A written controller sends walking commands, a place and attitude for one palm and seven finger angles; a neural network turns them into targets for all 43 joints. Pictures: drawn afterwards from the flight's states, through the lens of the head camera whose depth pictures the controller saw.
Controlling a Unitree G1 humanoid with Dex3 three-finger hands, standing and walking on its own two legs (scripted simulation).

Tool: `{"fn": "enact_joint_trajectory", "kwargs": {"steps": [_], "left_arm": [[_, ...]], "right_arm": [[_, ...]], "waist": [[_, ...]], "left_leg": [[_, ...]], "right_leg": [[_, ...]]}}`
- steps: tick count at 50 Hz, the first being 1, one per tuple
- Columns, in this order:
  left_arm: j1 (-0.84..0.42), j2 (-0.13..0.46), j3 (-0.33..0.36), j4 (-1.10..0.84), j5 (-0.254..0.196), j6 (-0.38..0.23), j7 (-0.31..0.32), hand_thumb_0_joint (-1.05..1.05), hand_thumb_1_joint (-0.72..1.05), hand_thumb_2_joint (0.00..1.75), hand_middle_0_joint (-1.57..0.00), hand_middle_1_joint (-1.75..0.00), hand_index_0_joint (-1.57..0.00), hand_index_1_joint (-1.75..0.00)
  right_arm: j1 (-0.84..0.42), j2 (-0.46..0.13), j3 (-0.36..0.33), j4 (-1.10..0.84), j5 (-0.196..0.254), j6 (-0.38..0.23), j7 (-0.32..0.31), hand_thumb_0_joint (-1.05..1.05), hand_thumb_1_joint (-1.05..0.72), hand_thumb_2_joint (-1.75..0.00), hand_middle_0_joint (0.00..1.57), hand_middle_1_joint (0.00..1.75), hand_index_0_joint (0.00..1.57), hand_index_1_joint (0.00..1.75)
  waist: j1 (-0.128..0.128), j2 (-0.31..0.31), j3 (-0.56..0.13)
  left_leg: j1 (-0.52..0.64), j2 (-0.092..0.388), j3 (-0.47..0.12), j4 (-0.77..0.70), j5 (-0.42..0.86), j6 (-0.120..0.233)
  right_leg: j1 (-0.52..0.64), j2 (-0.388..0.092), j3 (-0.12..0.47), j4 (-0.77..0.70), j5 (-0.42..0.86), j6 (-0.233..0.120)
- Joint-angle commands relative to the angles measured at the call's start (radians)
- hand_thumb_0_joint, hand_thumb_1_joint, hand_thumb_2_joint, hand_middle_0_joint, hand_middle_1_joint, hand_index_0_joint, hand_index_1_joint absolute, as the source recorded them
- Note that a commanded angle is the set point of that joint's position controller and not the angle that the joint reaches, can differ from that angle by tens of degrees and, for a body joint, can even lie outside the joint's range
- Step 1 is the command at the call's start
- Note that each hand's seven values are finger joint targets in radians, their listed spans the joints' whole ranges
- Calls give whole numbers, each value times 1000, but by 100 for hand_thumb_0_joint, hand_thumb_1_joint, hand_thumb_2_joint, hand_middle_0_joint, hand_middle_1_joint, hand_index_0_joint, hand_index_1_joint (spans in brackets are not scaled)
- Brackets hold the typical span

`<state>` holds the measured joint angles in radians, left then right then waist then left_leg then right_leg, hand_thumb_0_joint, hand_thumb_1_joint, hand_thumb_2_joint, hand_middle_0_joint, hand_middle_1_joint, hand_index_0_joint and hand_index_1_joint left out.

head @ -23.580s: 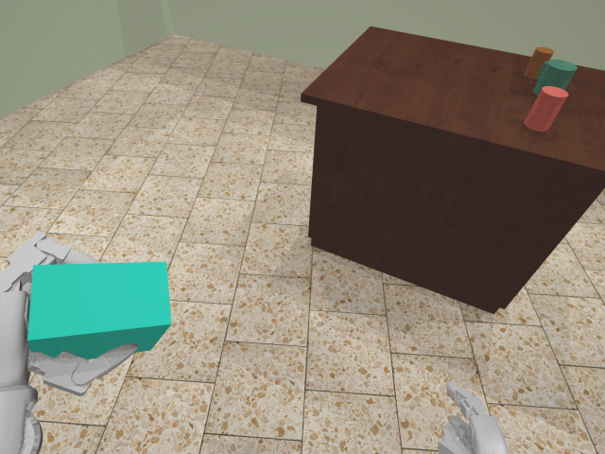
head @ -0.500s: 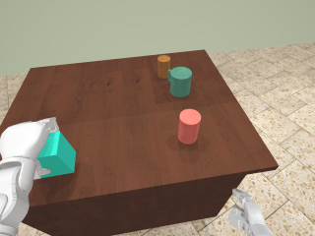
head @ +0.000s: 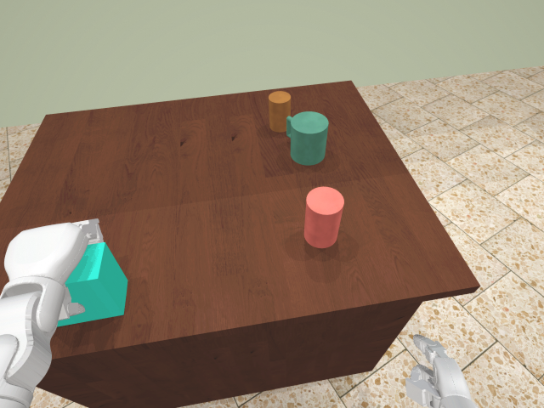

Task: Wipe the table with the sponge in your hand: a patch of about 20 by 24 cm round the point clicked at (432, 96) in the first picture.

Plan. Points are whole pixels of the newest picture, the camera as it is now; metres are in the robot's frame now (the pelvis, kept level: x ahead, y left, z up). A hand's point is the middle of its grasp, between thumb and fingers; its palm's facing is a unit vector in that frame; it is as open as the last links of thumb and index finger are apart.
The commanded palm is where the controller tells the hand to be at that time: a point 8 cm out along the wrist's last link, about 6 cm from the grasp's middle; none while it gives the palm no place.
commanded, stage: wipe forward along the first lane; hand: left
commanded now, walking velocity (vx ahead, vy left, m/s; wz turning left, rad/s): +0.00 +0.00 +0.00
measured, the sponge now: (80, 291) +0.23 +0.35 +0.01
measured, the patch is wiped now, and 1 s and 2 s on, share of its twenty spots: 0.05 0.30 0.35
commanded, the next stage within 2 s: slide across to the middle lane in 1.40 s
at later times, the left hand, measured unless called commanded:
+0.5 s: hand (92, 237) +0.30 +0.34 +0.06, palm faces -0.10 +0.00 -1.00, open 10.3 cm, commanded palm +0.29 +0.34 +0.11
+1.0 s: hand (92, 213) +0.35 +0.37 +0.07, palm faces -0.13 +0.01 -0.99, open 10.3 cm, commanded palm +0.34 +0.36 +0.11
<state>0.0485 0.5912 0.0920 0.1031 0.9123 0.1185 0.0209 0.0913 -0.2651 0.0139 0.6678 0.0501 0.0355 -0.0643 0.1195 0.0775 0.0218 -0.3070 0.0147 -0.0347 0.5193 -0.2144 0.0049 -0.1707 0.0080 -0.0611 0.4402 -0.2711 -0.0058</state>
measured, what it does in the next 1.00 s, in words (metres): stands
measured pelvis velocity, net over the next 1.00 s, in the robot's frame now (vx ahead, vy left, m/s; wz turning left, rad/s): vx -0.01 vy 0.00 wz -0.02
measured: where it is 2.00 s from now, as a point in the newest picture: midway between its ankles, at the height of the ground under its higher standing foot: outside the picture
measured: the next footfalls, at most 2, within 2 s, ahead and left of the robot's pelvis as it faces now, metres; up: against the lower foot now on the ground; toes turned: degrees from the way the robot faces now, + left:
none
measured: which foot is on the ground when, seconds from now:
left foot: down 0.00-1.00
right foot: down 0.00-1.00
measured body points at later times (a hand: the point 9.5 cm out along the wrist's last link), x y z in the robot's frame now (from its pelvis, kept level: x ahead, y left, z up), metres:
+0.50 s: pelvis +0.00 +0.00 +0.00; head +0.02 -0.02 +0.45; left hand +0.30 +0.34 +0.12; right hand +0.17 -0.25 -0.12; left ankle +0.04 +0.12 -0.74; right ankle -0.02 -0.12 -0.74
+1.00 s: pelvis -0.01 +0.00 -0.01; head +0.03 -0.01 +0.44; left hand +0.35 +0.36 +0.12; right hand +0.12 -0.27 -0.13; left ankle +0.04 +0.11 -0.74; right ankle -0.02 -0.12 -0.74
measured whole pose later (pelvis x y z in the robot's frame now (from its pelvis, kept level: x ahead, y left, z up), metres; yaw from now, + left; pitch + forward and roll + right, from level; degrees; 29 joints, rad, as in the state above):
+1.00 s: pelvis -0.01 +0.00 -0.01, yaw -1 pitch +7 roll -2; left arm -0.43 0.68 0.12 0.71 1.00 -0.04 0.03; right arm 0.22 -0.30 -0.02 0.69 0.08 0.12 -0.05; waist 0.03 0.06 -0.05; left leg -0.49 0.02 -0.03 0.60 -0.23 0.01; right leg -0.37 0.02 -0.05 0.54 -0.29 -0.01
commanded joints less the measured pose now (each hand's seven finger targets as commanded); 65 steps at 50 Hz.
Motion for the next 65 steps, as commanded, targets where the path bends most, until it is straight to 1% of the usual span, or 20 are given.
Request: {"fn": "enact_joint_trajectory", "kwargs": {"steps": [1,5,6,12,15,16,22,25,26,29,31,36,39,41,43,46,48,60,61,65], "left_arm": [[-288,247,97,-165,27,-39,30,0,10,130,-120,-160,-120,-160],[-286,240,97,-72,18,-54,30,0,10,130,-120,-160,-120,-160],[-301,275,130,-75,17,-54,35,0,10,130,-120,-160,-120,-160],[-381,255,100,17,51,-41,53,0,10,130,-120,-160,-120,-160],[-436,238,63,92,59,-30,53,0,10,130,-120,-160,-120,-160],[-464,277,93,103,65,-32,54,0,10,130,-120,-160,-120,-160],[-478,277,78,182,82,-35,44,0,10,130,-120,-160,-120,-160],[-470,279,78,241,74,-43,35,0,10,130,-120,-160,-120,-160],[-498,316,109,243,75,-51,36,0,10,130,-120,-160,-120,-160],[-514,290,83,271,83,-68,36,0,10,130,-120,-160,-120,-160],[-544,338,116,291,93,-82,39,0,10,130,-120,-160,-120,-160],[-641,347,99,359,110,-101,48,0,10,130,-120,-160,-120,-160],[-670,354,96,418,116,-107,53,0,10,130,-120,-160,-120,-160],[-699,402,126,427,116,-115,52,0,10,130,-120,-160,-120,-160],[-692,369,97,464,116,-115,49,0,10,130,-120,-160,-120,-160],[-741,418,124,484,119,-130,47,0,10,130,-120,-160,-120,-160],[-731,407,116,512,118,-134,49,0,10,130,-120,-160,-120,-160],[-836,379,88,595,143,-180,89,0,10,130,-120,-160,-120,-160],[-848,414,119,593,143,-185,92,0,10,130,-120,-160,-120,-160],[-933,433,100,664,154,-176,104,0,10,130,-120,-160,-120,-160]], "right_arm": [[-128,-121,-43,-144,1,-58,-9,0,-90,-90,20,30,20,30],[-93,-131,-54,-134,2,-45,-9,0,-90,-90,20,30,20,30],[-109,-132,-50,-139,6,-46,-8,0,-90,-90,20,30,20,30],[-80,-138,-55,-134,9,-30,0,0,-90,-90,20,30,20,30],[-62,-143,-57,-120,15,-19,2,0,-90,-90,20,30,20,30],[-60,-148,-57,-118,16,-21,1,0,-90,-90,20,30,20,30],[-30,-156,-64,-118,16,-6,3,0,-90,-90,20,30,20,30],[-18,-160,-67,-113,19,7,4,0,-90,-90,20,30,20,30],[-17,-164,-65,-110,21,7,5,0,-90,-90,20,30,20,30],[3,-165,-71,-110,19,11,6,0,-90,-90,20,30,20,30],[10,-170,-71,-107,19,15,8,0,-90,-90,20,30,20,30],[36,-172,-74,-98,23,24,8,0,-90,-90,20,30,20,30],[60,-175,-80,-92,23,27,7,0,-90,-90,20,30,20,30],[68,-181,-79,-87,24,33,7,0,-90,-90,20,30,20,30],[77,-177,-81,-91,25,37,9,0,-90,-90,20,30,20,30],[82,-183,-80,-89,27,42,10,0,-90,-90,20,30,20,30],[96,-182,-83,-91,26,45,12,0,-90,-90,20,30,20,30],[152,-186,-99,-66,20,61,27,0,-90,-90,20,30,20,30],[150,-190,-97,-65,21,62,26,0,-90,-90,20,30,20,30],[166,-195,-94,-50,22,67,24,0,-90,-90,20,30,20,30]], "waist": [[-53,19,-231],[-49,-40,-214],[-40,-26,-222],[-44,-2,-234],[-66,-20,-215],[-65,-38,-224],[-63,-45,-279],[-69,-60,-244],[-70,-61,-242],[-78,-60,-248],[-76,-45,-237],[-93,-44,-234],[-98,-55,-267],[-95,-37,-294],[-98,-43,-300],[-99,-20,-296],[-103,-48,-302],[-122,-28,-330],[-115,-31,-341],[-143,-44,-306]], "left_leg": [[208,-32,5,-43,159,43],[170,-33,8,-46,135,45],[171,-32,5,-54,130,43],[146,-37,11,-50,138,41],[125,-36,14,-48,98,42],[124,-36,11,-49,92,44],[106,-45,19,-20,123,50],[77,-44,25,-13,105,52],[72,-43,22,-15,104,51],[69,-44,28,-2,112,55],[54,-44,26,0,105,54],[36,-44,27,7,58,57],[29,-44,30,19,61,59],[28,-44,29,21,71,58],[19,-45,30,27,73,59],[13,-42,30,26,72,60],[2,-43,32,32,69,62],[7,-31,18,48,86,58],[10,-28,11,43,101,58],[-23,-31,13,44,41,58]], "right_leg": [[-90,32,28,-74,158,-49],[-102,27,18,-70,147,-42],[-91,31,26,-69,141,-47],[-110,33,10,-50,136,-51],[-140,30,11,-53,107,-45],[-132,34,18,-51,104,-48],[-119,32,19,-31,160,-48],[-137,29,21,-32,156,-43],[-134,32,25,-30,158,-46],[-156,30,20,-23,168,-43],[-161,31,26,-21,164,-47],[-204,31,27,-20,106,-46],[-204,30,26,-9,117,-44],[-186,31,31,-4,132,-46],[-192,31,27,2,136,-45],[-194,31,33,0,137,-46],[-192,31,29,4,139,-43],[-261,42,18,31,129,-52],[-255,44,18,33,138,-56],[-289,42,18,30,86,-48]]}}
